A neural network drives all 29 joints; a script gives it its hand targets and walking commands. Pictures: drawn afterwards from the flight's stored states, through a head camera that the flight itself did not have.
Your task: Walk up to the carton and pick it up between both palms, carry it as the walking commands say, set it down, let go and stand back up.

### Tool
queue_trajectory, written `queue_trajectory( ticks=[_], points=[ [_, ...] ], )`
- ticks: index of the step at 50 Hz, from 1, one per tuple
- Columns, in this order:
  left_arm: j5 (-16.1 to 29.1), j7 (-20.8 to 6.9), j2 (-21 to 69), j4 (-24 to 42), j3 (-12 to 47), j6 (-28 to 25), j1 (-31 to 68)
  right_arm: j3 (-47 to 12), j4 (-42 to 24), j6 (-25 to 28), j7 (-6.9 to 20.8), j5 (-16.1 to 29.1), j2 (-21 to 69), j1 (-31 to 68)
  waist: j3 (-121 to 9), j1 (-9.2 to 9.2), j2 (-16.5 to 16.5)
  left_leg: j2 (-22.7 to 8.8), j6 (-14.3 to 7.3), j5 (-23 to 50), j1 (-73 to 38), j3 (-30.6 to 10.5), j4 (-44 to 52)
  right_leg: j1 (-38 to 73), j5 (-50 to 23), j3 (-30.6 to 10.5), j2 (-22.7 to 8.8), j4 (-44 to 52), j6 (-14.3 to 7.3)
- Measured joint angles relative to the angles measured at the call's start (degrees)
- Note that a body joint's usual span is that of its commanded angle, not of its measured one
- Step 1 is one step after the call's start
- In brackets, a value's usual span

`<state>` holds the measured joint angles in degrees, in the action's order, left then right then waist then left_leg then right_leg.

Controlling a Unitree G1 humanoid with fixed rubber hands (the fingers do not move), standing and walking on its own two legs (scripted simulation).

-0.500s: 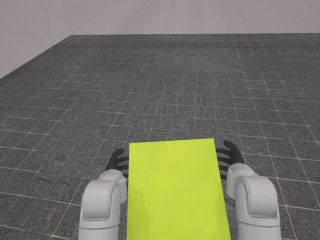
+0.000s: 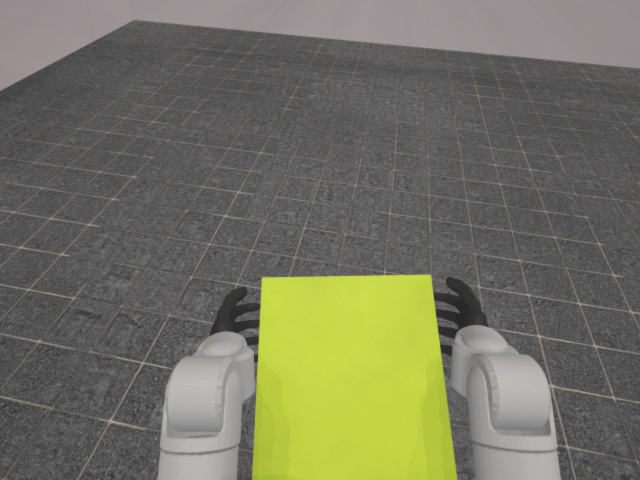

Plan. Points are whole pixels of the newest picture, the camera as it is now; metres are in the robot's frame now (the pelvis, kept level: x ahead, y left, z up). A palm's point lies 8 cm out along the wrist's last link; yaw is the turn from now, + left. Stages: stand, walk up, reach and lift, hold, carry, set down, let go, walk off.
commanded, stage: carry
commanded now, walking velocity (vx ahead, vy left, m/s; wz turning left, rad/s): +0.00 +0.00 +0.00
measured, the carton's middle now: (345, 376) +0.29 -0.01 -0.03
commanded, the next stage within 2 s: none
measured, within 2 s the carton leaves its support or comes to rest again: neither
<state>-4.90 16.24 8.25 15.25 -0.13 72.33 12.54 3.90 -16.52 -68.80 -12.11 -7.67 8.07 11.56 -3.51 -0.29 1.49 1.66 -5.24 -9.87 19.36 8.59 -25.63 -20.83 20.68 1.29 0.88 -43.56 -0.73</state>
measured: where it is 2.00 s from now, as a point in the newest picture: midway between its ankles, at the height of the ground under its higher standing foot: outside the picture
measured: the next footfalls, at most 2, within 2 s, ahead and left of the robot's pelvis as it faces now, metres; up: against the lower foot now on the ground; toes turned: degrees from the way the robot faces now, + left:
right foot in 0.12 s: +0.06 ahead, -0.14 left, +0.00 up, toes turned -1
left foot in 0.46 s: +0.02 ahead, +0.08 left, +0.00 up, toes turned +7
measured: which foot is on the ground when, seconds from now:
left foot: down 0.00-0.34, up 0.36-0.44, down 0.46-0.68, up 0.70-0.76, down 0.78-0.96, up 0.98-1.00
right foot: up 0.00-0.10, down 0.12-0.48, up 0.50-0.66, down 0.68-0.80, up 0.82-0.98, down 1.00-1.00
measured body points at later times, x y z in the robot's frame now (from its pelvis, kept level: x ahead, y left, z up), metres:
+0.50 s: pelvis -0.03 +0.07 -0.02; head -0.04 +0.10 +0.43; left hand +0.25 +0.22 +0.05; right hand +0.26 -0.06 +0.07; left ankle -0.02 +0.08 -0.74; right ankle +0.01 -0.12 -0.73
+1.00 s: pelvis -0.03 +0.19 +0.00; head +0.02 +0.21 +0.44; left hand +0.26 +0.36 +0.03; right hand +0.29 +0.08 +0.03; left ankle -0.03 +0.20 -0.70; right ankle -0.03 +0.03 -0.74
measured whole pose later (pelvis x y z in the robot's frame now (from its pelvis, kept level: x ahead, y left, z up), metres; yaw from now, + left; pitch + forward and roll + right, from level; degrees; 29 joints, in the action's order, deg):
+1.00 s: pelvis -0.03 +0.19 +0.00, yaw +6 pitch +4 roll -1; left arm -7.7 12.8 8.5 7.8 -1.7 60.3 14.3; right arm 6.7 -7.4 -58.2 -9.5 -8.2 8.2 12.3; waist 1.0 -1.6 -0.9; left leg 5.8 16.2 -13.0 28.6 7.0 -48.9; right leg -16.0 17.5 3.2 -4.3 -26.5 -1.6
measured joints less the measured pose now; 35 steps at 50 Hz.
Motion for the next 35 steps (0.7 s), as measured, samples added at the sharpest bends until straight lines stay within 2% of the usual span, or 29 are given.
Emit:
queue_trajectory(
  ticks=[2, 5, 7, 8, 9, 10, 11, 13, 14, 15, 16, 17, 18, 19, 20, 21, 22, 23, 25, 26, 27, 28, 29, 31, 33, 34, 35],
  points=[
    [0.0, 0.1, 0.0, 0.0, 0.0, -0.6, 0.2, 0.0, 0.0, 0.7, 0.0, 0.0, 0.0, 0.0, 0.0, -0.02, 0.0, 0.6, 1.4, 1.5, 0.0, 0.7, 2.4, 0.2, 0.9, 0.0, 0.0, 4.4, 0.0],
    [0.0, -0.1, 0.1, 0.1, 0.0, -1.2, 0.5, 0.0, -0.4, 1.1, -0.4, 0.0, 0.0, 0.1, 0.0, -0.08, -0.1, 2.0, 3.9, 3.2, 0.6, 1.3, 4.3, 2.5, -0.1, 0.0, 0.0, 16.2, 0.0],
    [0.0, -0.4, 0.1, 0.1, 0.0, -1.6, 0.4, 0.0, -0.7, 1.1, -0.6, 0.0, 0.0, 0.1, 0.2, -0.03, 0.3, 2.8, 7.4, 3.3, 1.3, 1.3, 3.3, 4.1, -8.6, 0.0, -0.7, 21.9, 0.0],
    [0.0, -0.5, 0.1, 0.2, 0.0, -1.6, 0.4, 0.0, -0.7, 1.1, -0.6, 0.0, 0.0, 0.1, 0.3, -0.02, 0.3, 2.9, 9.9, 2.9, 1.9, 1.3, 2.1, 4.1, -12.2, 0.1, -1.1, 22.4, 0.0],
    [0.0, -0.4, 0.1, 0.3, 0.0, -1.6, 0.4, 0.0, -0.7, 1.1, -0.6, 0.0, 0.0, 0.2, 0.7, -0.01, 0.4, 2.8, 11.4, 1.4, 2.2, 1.3, 0.0, 4.2, -13.3, 0.1, -1.2, 21.5, 0.0],
    [0.0, -0.4, 0.1, 0.5, 0.0, -1.3, 0.4, 0.0, -0.8, 0.9, -0.6, 0.0, 0.0, 0.2, 0.8, 0.01, 0.4, 2.6, 11.6, -0.5, 2.2, 1.2, -1.6, 4.1, -12.5, 0.1, -1.2, 19.8, 0.4],
    [0.0, -0.5, 0.1, 0.8, 0.0, -0.9, 0.3, 0.0, -1.0, 0.5, -0.7, 0.1, 0.0, 0.1, 0.8, 0.02, 0.4, 2.7, 9.9, -1.4, 1.9, 1.3, -2.4, 3.8, -11.1, 0.2, -1.2, 18.0, 0.8],
    [0.0, -0.8, 0.1, 1.6, 0.0, 0.1, 0.3, 0.0, -1.8, -0.5, -0.8, 0.3, 0.0, 0.1, 0.8, 0.03, 0.3, 3.0, 4.8, -1.5, 1.3, 1.3, -2.9, 3.1, -5.1, 0.2, -1.2, 13.8, 0.8],
    [-0.1, -1.0, 0.1, 1.6, -0.1, 0.3, 0.2, 0.0, -1.8, -0.7, -0.7, 0.2, 0.0, 0.1, 0.6, 0.03, 0.3, 3.1, 3.6, -1.5, 1.1, 1.3, -2.8, 2.7, -2.2, 0.2, -1.2, 11.8, 0.8],
    [-0.1, -1.2, 0.0, 1.6, -0.1, 0.5, 0.1, 0.0, -1.8, -1.0, -0.7, 0.2, 0.0, 0.1, 0.4, 0.02, 0.3, 3.3, 3.8, -1.3, 0.9, 1.4, -2.3, 2.6, -0.4, 0.2, -1.2, 10.4, 0.8],
    [-0.1, -1.4, 0.0, 1.5, -0.1, 0.5, -0.2, 0.0, -1.9, -1.3, -0.6, 0.2, 0.0, 0.1, -0.1, 0.0, 0.3, 3.7, 5.9, -0.8, 0.9, 1.5, -1.2, 2.6, 1.8, 0.1, -1.3, 10.4, 0.8],
    [-0.1, -1.6, -0.1, 1.5, -0.1, 0.5, -0.3, 0.1, -2.0, -1.6, -0.7, 0.1, 0.0, 0.2, -0.6, -0.06, 0.4, 4.0, 11.2, -0.5, 1.6, 1.6, -0.7, 2.9, 3.6, 0.3, -1.6, 12.4, 0.1],
    [-0.1, -1.7, 0.0, 1.5, -0.1, 0.5, 0.0, 0.3, -2.0, -1.6, -0.7, 0.1, 0.1, 0.5, -0.6, -0.12, 0.6, 3.9, 18.1, -0.8, 3.5, 1.6, -3.2, 3.0, 0.6, 0.4, -1.9, 14.8, -0.1],
    [-0.1, -1.5, 0.1, 1.4, -0.4, 0.7, 0.6, 0.4, -1.9, -1.6, -0.7, 0.1, 0.1, 0.8, 0.0, -0.22, 0.2, 3.6, 19.3, -4.3, 5.8, 1.5, -10.9, 3.1, -4.5, 0.4, -2.6, 16.2, -0.1],
    [-0.2, -1.3, 0.2, 1.4, -0.8, 0.8, 1.0, 0.4, -1.5, -1.4, -0.6, 0.1, 0.2, 1.1, 0.6, -0.19, -0.5, 3.1, 17.1, -7.2, 6.7, 0.6, -17.8, 3.0, -8.6, 0.4, -3.1, 16.2, -0.1],
    [-0.2, -1.2, 0.3, 1.4, -1.0, 0.9, 1.0, 0.4, -1.1, -1.3, -0.5, 0.1, 0.2, 1.1, 0.6, -0.12, -0.8, 2.1, 14.3, -8.7, 6.4, -0.7, -21.3, 2.7, -9.6, 0.5, -3.2, 15.3, 0.2],
    [-0.2, -1.2, 0.3, 1.4, -1.0, 1.1, 1.0, 0.4, -1.0, -1.3, -0.4, 0.0, 0.1, 1.1, 0.4, -0.03, -0.9, 0.7, 12.0, -9.1, 4.8, -2.2, -20.2, 2.0, -8.8, 0.6, -3.2, 13.6, 0.7],
    [-0.2, -1.4, 0.3, 1.4, -1.0, 0.9, 1.1, 0.4, -1.0, -1.2, -0.3, -0.3, 0.1, 1.2, 0.2, 0.07, -0.8, -0.3, 10.9, -11.1, 2.0, -3.0, -15.3, 0.9, -7.2, 0.6, -3.1, 11.1, 1.2],
    [-0.7, -1.9, 0.3, -0.9, -1.1, -1.1, 1.5, 0.7, 0.7, 0.7, 0.4, -1.3, 0.2, 1.3, 1.2, 0.29, -1.5, 1.4, 2.9, -13.0, 1.3, -2.8, -13.8, -0.5, -2.9, 0.2, -4.0, 6.5, 1.4],
    [-1.1, -2.2, 0.3, -3.2, -1.4, -2.4, 1.6, 1.0, 3.3, 2.0, 0.9, -1.7, 0.3, 1.6, 1.4, 0.3, -1.3, 1.7, 0.1, -11.9, 1.3, -2.8, -13.6, -1.1, -0.5, 0.2, -3.8, 3.7, 1.4],
    [-1.2, -2.0, 0.3, -4.4, -1.6, -3.0, 1.4, 1.1, 5.0, 2.8, 1.1, -1.8, 0.3, 1.6, 1.5, 0.3, -1.1, 1.8, -1.5, -10.8, 1.2, -2.7, -13.2, -1.6, 0.7, 0.2, -3.4, 1.3, 1.4],
    [-1.8, -2.6, 0.2, -6.7, -2.0, -4.2, 1.3, 1.3, 7.7, 4.1, 2.1, -2.3, 0.3, 1.6, 1.4, 0.3, -1.0, 1.9, -1.9, -10.0, 0.9, -2.7, -12.3, -1.8, 1.5, 0.2, -3.1, -0.7, 1.4],
    [-2.0, -2.8, 0.2, -8.5, -2.4, -5.4, 1.0, 1.4, 9.9, 5.3, 2.6, -2.4, 0.3, 1.6, 1.4, 0.28, -1.1, 2.2, -0.9, -9.5, 0.5, -2.6, -11.1, -1.8, 2.2, 0.2, -3.1, -1.8, 1.4],
    [-2.0, -2.8, 0.0, -9.5, -2.5, -7.3, 0.2, 1.4, 11.1, 6.4, 2.7, -2.0, 0.3, 1.4, 1.5, 0.03, -1.1, 3.0, 4.0, -7.6, 0.4, -1.9, -7.7, -1.8, 5.3, 0.2, -3.1, -0.4, 1.4],
    [-1.9, -2.5, 0.0, -6.9, -1.8, -8.2, 0.2, 1.6, 7.8, 6.7, 1.8, -0.6, 0.3, 1.5, 3.3, -0.12, -0.9, 3.9, 12.8, -2.7, 2.8, -0.7, -7.7, 0.2, 8.0, 0.4, -3.2, 8.4, 0.7],
    [-1.8, -2.6, 0.1, -5.5, -1.6, -8.5, 0.9, 1.7, 6.1, 7.3, 1.5, -0.5, 0.3, 1.7, 4.4, -0.16, -0.9, 4.5, 16.7, -0.3, 6.1, -0.6, -12.3, 1.9, 1.7, 0.3, -3.4, 14.5, -0.2],
    [-1.9, -2.4, 0.3, -4.3, -1.6, -8.9, 1.7, 1.8, 5.4, 8.4, 1.2, -0.5, 0.4, 2.0, 5.1, -0.13, -1.0, 4.5, 17.5, -3.5, 9.3, -0.7, -19.2, 2.3, -8.8, 0.3, -4.1, 17.5, -0.3]
  ],
)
